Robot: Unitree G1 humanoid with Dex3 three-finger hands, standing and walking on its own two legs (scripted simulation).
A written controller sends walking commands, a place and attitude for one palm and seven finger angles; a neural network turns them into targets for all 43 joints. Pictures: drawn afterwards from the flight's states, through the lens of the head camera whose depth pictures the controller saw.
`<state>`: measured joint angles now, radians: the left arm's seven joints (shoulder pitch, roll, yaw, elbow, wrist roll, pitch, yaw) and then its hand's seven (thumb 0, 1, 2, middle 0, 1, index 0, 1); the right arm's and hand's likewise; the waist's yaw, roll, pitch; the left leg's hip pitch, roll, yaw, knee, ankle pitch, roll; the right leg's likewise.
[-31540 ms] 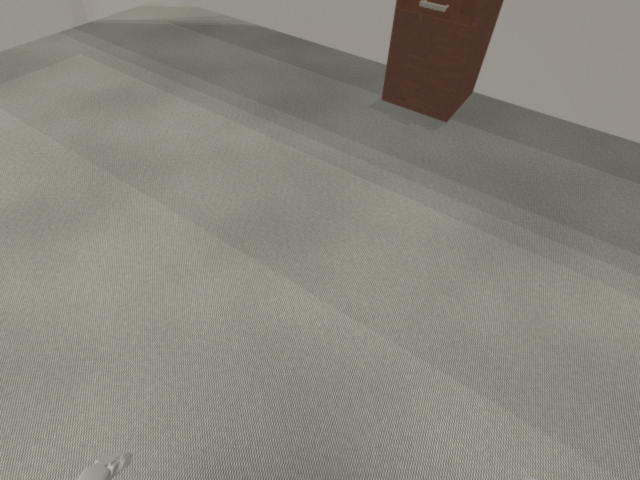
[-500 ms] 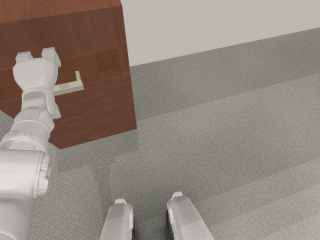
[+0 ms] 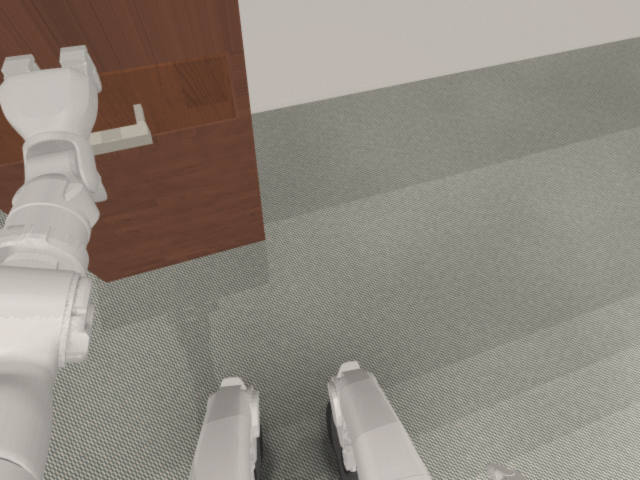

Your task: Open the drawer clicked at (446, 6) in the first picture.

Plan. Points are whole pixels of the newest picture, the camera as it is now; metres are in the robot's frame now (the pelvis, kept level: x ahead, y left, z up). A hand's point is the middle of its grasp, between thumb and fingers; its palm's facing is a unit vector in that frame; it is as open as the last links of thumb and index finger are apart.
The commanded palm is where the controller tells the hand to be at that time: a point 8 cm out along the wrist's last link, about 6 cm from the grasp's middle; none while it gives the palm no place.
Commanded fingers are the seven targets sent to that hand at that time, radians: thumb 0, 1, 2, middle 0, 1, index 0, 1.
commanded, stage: lower the fingers behind the handle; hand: left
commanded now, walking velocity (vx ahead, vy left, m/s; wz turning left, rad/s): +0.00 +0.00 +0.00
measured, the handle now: (96, 131) +0.59 +0.25 -0.02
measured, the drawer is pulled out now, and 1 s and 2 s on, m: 0.00 0.00 0.00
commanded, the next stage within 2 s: lift the fingers back up to retry in 0.92 s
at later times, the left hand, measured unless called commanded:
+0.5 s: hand (76, 134) +0.55 +0.24 +0.02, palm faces +0.09 +0.07 -0.99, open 13.7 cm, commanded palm +0.54 +0.26 -0.01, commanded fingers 0.00 -0.50 0.30 -0.30 -1.20 -0.30 -1.20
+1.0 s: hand (75, 135) +0.55 +0.25 +0.02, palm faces +0.07 +0.08 -0.99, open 13.8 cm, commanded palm +0.54 +0.27 -0.01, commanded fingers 0.00 -0.50 0.30 -0.30 -1.20 -0.30 -1.20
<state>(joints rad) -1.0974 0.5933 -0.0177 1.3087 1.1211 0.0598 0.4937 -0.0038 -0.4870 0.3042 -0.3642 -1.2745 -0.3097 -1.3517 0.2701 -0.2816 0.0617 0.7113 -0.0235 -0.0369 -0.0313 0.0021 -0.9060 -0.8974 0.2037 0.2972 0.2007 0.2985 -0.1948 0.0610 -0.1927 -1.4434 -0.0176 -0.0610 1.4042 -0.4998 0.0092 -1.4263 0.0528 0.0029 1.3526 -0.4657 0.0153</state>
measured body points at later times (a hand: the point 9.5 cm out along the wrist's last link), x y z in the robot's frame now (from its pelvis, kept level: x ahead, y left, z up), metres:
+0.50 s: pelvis -0.02 +0.00 -0.03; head +0.15 +0.01 +0.39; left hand +0.54 +0.24 +0.08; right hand +0.02 -0.27 -0.15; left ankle +0.07 +0.12 -0.58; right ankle +0.08 -0.12 -0.58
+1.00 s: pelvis -0.01 -0.01 -0.03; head +0.15 +0.00 +0.38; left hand +0.54 +0.24 +0.08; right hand +0.04 -0.28 -0.16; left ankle +0.07 +0.12 -0.58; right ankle +0.08 -0.12 -0.58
